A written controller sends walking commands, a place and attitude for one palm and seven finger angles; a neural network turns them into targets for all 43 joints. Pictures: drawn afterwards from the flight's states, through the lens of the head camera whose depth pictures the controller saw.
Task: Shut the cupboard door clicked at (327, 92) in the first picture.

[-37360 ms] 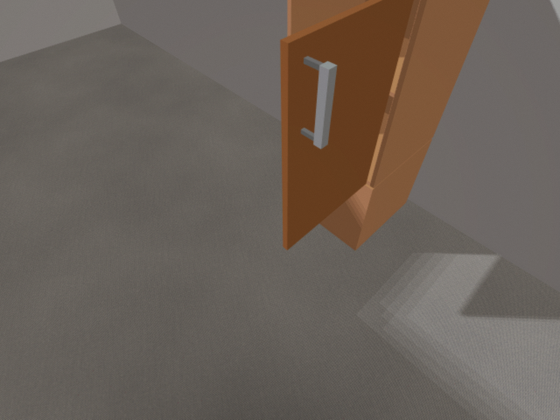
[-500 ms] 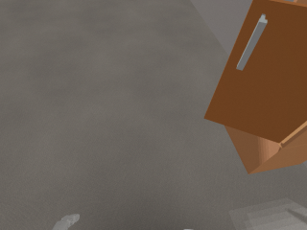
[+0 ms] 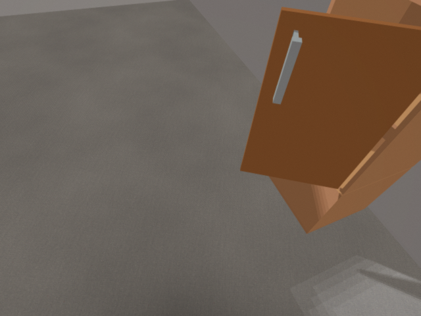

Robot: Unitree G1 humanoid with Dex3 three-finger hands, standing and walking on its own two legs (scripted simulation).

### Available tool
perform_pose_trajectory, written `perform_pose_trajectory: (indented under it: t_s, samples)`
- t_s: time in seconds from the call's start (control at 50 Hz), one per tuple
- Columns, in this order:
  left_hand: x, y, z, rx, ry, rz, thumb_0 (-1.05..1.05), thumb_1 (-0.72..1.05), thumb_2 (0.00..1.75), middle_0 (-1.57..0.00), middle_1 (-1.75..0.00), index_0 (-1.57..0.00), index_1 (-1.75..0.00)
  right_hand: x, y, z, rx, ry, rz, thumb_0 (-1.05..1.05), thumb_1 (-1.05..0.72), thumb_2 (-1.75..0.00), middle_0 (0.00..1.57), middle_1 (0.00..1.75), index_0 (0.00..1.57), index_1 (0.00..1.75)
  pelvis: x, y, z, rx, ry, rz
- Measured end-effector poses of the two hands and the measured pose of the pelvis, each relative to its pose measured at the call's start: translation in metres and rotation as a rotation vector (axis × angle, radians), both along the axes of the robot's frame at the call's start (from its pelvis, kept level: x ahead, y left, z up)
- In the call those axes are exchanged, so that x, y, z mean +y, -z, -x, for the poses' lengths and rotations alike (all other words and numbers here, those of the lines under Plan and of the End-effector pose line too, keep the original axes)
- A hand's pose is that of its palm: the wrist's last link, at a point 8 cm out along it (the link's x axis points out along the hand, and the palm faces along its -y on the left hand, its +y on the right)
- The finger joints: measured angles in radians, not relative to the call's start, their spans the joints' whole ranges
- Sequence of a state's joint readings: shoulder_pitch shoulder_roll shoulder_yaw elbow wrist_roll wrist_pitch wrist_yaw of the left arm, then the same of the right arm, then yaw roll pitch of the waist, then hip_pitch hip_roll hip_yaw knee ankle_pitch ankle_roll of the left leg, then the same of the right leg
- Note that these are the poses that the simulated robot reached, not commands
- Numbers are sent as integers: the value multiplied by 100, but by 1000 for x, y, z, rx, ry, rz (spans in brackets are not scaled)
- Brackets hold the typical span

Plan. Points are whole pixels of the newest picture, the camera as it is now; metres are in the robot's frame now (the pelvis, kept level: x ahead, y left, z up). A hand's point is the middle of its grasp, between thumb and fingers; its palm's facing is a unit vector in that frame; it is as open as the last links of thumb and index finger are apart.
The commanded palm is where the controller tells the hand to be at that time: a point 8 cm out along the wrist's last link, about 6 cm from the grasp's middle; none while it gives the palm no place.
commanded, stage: take the last steps up to it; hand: left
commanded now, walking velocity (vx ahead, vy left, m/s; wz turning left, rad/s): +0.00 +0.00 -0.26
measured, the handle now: (285, 69) +0.64 -0.14 +0.14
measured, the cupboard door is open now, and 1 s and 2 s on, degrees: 57 57 57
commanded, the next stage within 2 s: come to a stop and stand still in 0.68 s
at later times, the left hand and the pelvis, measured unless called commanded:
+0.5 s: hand out of the picture +0.10 +0.16 -0.19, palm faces -0.12 -0.98 -0.15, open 7.4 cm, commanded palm none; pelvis +0.08 -0.02 +0.00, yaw -8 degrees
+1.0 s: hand (209, 239) +0.32 +0.02 -0.16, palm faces -0.24 -0.95 -0.21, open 7.3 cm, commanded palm none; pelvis +0.19 -0.13 +0.00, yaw -12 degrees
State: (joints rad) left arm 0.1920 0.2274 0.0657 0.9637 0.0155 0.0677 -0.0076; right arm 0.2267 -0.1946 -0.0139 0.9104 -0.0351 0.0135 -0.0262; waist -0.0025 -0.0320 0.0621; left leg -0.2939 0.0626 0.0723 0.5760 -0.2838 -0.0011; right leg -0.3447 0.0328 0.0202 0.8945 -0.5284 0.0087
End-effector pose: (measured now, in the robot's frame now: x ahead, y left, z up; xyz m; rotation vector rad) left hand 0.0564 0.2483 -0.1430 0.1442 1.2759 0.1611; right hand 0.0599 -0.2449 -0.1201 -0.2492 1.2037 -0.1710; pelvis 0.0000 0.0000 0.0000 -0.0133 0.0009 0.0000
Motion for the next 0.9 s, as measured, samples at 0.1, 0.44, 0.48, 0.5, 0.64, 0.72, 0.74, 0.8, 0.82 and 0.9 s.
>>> perform_pose_trajectory:
  t_s: [0.1, 0.44, 0.48, 0.5, 0.64, 0.72, 0.74, 0.8, 0.82, 0.9]
  samples:
    - [-10, -11, -18, -18, 38, -6, 1, 91, 90, -20, -30, -20, -30, -3, 6, 21, 63, 44, -31, 0, -91, -90, 20, 30, 20, 30, -7, -5, -4, 0, 23, 11]
    - [-37, 7, -29, 133, 85, 36, 1, 91, 90, -20, -30, -20, -30, -38, 1, -16, 28, 154, 16, 1, -91, -90, 20, 30, 20, 30, -20, 1, -65, 22, 114, 14]
    - [-36, 15, -42, 153, 114, 43, 1, 91, 90, -20, -30, -20, -30, -37, 1, -20, 15, 169, 33, 0, -91, -90, 20, 30, 20, 30, -21, 5, -74, 15, 136, 4]
    - [-37, 16, -51, 156, 134, 44, 1, 91, 90, -20, -30, -20, -30, -37, -1, -20, 15, 180, 36, 0, -91, -90, 20, 30, 20, 30, -23, 4, -78, 10, 148, 1]
    - [-64, -4, -150, 30, 218, 53, 1, 91, 90, -20, -30, -20, -30, -38, -11, 8, 142, 264, 5, 0, -91, -90, 20, 30, 20, 30, -44, -12, -110, 9, 185, 17]
    - [-93, -14, -209, -47, 280, 41, 1, 91, 90, -20, -30, -20, -30, -48, -7, 23, 225, 326, -35, 0, -91, -90, 20, 30, 20, 30, -65, -12, -128, 16, 201, 19]
    - [-102, -15, -222, -62, 297, 35, 1, 91, 90, -20, -30, -20, -30, -52, -4, 25, 242, 344, -46, 0, -91, -90, 20, 30, 20, 30, -72, -11, -134, 17, 206, 18]
    - [-130, -14, -258, -106, 337, 15, 1, 91, 90, -20, -30, -20, -30, -70, 9, 28, 289, 385, -75, 0, -90, -90, 20, 30, 20, 30, -97, -1, -152, 15, 212, 9]
    - [-138, -11, -268, -129, 343, 4, 1, 91, 90, -20, -30, -20, -30, -78, 17, 27, 302, 392, -85, 0, -90, -90, 20, 30, 20, 30, -106, 6, -158, 15, 208, -6]
    - [-166, -13, -277, -133, 334, -14, 0, 91, 90, -20, -30, -20, -30, -105, 27, -3, 308, 388, -88, 1, -91, -90, 20, 30, 20, 30, -121, 5, -172, 4, 214, 1]
